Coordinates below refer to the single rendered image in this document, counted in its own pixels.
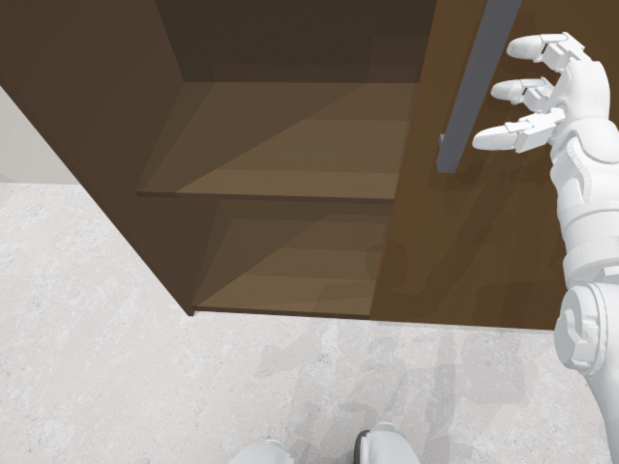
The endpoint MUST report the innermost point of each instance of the robot right shin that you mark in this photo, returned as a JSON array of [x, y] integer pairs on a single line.
[[384, 426]]

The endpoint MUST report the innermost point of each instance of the left robot thigh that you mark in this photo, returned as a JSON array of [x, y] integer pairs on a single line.
[[262, 454]]

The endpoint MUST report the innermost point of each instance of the robot right forearm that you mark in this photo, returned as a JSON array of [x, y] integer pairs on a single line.
[[585, 171]]

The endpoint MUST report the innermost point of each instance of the right robot upper arm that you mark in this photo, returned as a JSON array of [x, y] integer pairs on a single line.
[[586, 339]]

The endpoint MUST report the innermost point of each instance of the handle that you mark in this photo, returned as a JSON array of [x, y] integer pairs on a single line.
[[496, 24]]

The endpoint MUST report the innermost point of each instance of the wardrobe door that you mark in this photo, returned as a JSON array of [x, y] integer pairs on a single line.
[[483, 246]]

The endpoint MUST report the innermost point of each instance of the robot right hand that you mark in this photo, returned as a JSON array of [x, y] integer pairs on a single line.
[[581, 92]]

